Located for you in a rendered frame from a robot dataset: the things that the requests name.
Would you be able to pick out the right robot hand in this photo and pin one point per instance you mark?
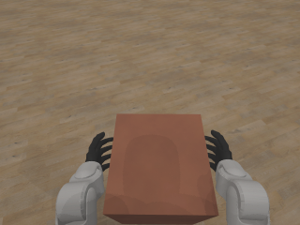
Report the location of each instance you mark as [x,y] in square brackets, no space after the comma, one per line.
[221,149]

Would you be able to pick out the carton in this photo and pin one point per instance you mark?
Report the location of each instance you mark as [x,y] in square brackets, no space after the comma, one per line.
[159,171]

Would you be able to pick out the left robot forearm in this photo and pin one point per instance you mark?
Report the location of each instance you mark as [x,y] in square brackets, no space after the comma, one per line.
[76,202]

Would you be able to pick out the left robot hand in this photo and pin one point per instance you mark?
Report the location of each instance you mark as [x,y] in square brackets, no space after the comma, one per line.
[95,151]

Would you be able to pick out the right robot forearm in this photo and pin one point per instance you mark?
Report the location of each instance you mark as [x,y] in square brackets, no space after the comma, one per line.
[247,202]

